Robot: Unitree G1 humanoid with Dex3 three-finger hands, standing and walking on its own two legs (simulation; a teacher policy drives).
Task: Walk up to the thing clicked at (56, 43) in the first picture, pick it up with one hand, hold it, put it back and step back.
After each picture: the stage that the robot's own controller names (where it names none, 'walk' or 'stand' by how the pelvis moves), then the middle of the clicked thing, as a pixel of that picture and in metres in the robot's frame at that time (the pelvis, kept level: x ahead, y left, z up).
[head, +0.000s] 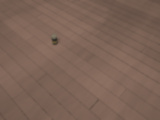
stand; (54, 39) +1.42 +0.36 -0.72
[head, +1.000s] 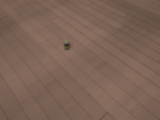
walk; (66, 44) +1.34 +0.29 -0.72
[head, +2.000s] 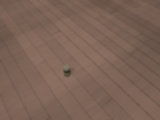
walk; (66, 70) +0.94 +0.23 -0.72
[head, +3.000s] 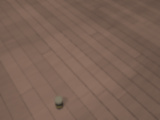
walk; (59, 102) +0.62 +0.20 -0.70
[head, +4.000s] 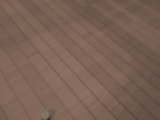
walk; (45, 117) +0.44 +0.22 -0.70
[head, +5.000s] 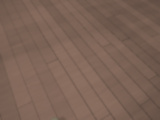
stand; out of the picture +0.44 +0.21 -0.72
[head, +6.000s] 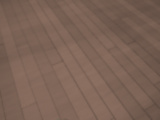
stand; out of the picture +0.43 +0.19 -0.72
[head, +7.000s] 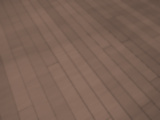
stand; out of the picture +0.42 +0.22 -0.73
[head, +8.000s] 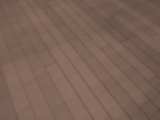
stand; out of the picture +0.41 +0.23 -0.73
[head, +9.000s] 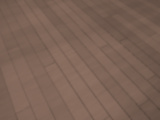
stand; out of the picture +0.41 +0.23 -0.73
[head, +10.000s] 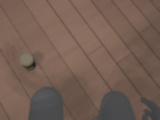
go down; (28, 62) +0.46 +0.27 -0.40
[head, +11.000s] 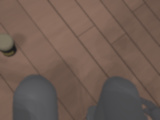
go down; (6, 45) +0.46 +0.31 -0.29
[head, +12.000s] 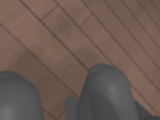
close in; out of the picture +0.44 +0.34 -0.23
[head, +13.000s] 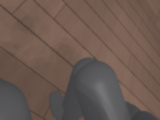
close; out of the picture +0.43 +0.36 -0.22
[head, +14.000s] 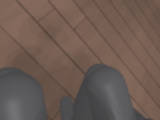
lift; out of the picture +0.39 +0.32 -0.21
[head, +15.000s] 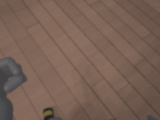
hold; (49, 118) +0.31 +0.19 -0.55
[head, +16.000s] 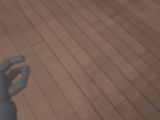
stand; out of the picture +0.26 +0.18 -0.68
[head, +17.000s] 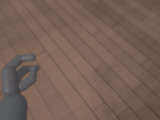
hold; out of the picture +0.26 +0.16 -0.70
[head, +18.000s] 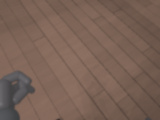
crouch; out of the picture +0.29 +0.15 -0.66
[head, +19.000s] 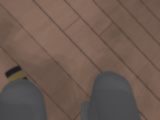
lower; (19, 81) +0.34 +0.19 -0.30
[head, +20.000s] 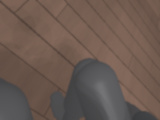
lower; out of the picture +0.33 +0.21 -0.25
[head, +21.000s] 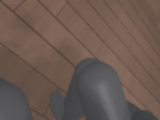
lower; out of the picture +0.33 +0.21 -0.25
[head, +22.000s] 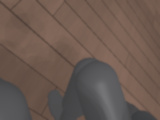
lower; out of the picture +0.33 +0.20 -0.25
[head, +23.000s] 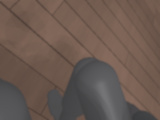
lower; out of the picture +0.34 +0.20 -0.25
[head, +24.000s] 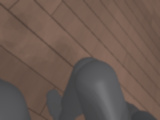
open; out of the picture +0.34 +0.20 -0.25
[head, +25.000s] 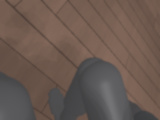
rise; out of the picture +0.34 +0.20 -0.25
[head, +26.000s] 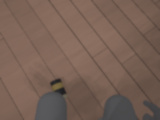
walk; (58, 89) +0.35 +0.13 -0.47
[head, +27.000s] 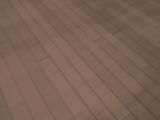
stand; out of the picture +0.29 +0.11 -0.69
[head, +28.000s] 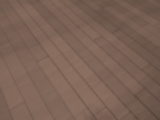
stand; out of the picture +0.29 +0.12 -0.69
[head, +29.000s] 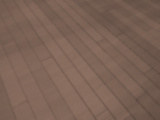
stand; out of the picture +0.29 +0.11 -0.72
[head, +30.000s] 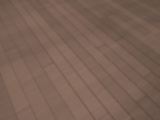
stand; out of the picture +0.30 +0.11 -0.75
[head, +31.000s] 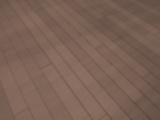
stand; out of the picture +0.28 +0.11 -0.75
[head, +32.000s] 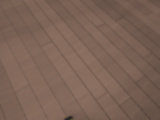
walk; out of the picture +0.34 +0.07 -0.72
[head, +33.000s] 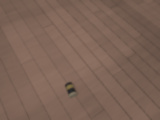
walk; (70, 89) +0.63 +0.07 -0.73
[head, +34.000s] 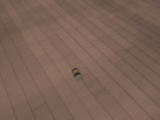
stand; (76, 74) +0.96 +0.14 -0.74
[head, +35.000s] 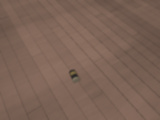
stand; (74, 76) +0.90 +0.09 -0.75
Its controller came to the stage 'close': yes
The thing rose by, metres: 0.37
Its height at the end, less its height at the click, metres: -0.02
